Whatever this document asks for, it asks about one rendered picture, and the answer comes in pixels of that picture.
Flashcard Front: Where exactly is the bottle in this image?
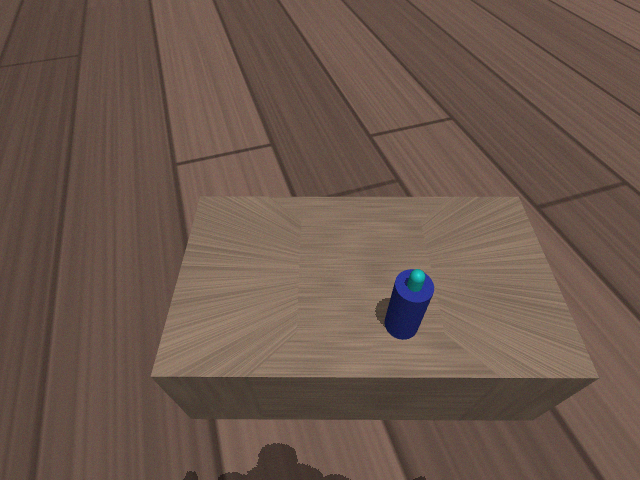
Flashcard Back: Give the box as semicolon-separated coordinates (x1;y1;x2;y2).
384;269;434;340

